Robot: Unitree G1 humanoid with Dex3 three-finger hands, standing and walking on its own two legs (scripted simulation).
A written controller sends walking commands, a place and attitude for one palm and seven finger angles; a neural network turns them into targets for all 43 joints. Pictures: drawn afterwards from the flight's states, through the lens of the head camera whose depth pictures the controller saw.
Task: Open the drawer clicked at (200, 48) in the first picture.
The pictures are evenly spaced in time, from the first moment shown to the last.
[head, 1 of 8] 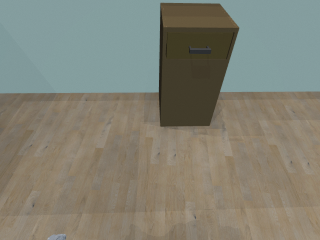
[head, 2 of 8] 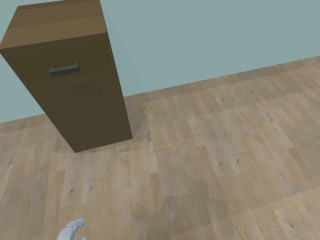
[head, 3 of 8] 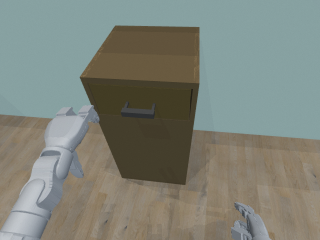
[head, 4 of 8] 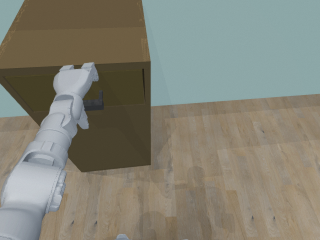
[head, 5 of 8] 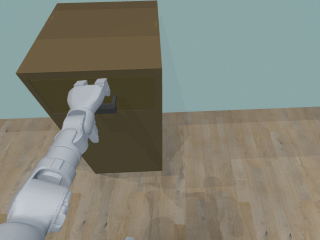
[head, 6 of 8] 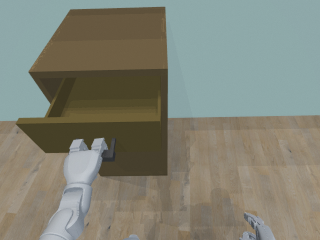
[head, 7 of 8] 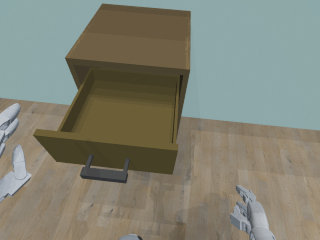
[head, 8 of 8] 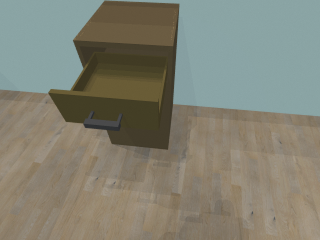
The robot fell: no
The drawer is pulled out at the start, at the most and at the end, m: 0.00 0.30 0.29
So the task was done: yes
